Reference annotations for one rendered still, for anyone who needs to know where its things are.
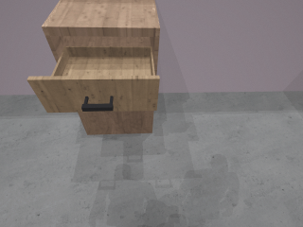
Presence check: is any drawer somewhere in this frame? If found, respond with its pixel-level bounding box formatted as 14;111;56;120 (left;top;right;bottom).
27;46;160;114

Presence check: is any handle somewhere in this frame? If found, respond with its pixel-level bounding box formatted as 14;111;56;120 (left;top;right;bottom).
81;96;114;112

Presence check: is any cabinet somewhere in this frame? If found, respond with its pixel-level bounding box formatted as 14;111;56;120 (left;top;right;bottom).
42;0;160;135

